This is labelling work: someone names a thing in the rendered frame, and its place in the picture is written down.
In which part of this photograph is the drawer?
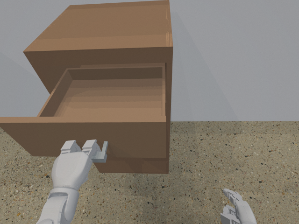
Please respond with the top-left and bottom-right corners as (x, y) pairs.
(0, 66), (166, 158)

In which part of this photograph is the handle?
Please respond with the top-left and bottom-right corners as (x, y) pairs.
(91, 141), (108, 163)

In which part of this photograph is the right robot hand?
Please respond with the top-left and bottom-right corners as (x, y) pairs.
(221, 189), (257, 224)

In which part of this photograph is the left robot hand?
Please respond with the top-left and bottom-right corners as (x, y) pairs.
(51, 140), (101, 191)

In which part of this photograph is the cabinet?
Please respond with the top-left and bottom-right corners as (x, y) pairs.
(23, 0), (173, 174)

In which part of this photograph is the left robot forearm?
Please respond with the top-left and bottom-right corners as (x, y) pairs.
(36, 187), (79, 224)

